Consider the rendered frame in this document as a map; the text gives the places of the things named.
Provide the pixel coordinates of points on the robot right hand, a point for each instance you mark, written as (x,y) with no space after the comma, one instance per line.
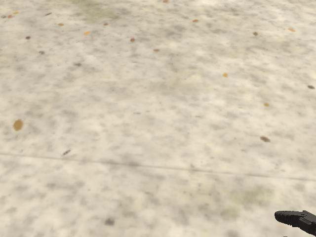
(304,220)

